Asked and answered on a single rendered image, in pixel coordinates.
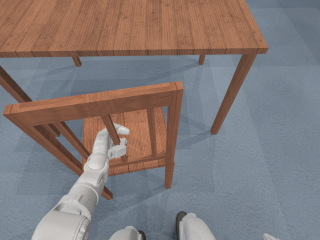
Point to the left robot upper arm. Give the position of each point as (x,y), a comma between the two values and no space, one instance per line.
(59,225)

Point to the chair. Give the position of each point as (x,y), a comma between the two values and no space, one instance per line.
(150,142)

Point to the left robot thigh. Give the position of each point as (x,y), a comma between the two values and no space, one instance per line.
(126,234)

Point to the table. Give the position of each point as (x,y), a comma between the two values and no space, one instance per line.
(101,28)

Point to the left robot hand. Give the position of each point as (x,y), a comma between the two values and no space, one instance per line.
(104,144)

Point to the right robot thigh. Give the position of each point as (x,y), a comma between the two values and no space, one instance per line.
(193,228)

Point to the robot left forearm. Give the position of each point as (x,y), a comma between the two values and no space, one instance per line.
(86,192)

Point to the robot thigh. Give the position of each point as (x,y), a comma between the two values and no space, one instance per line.
(193,228)
(126,234)

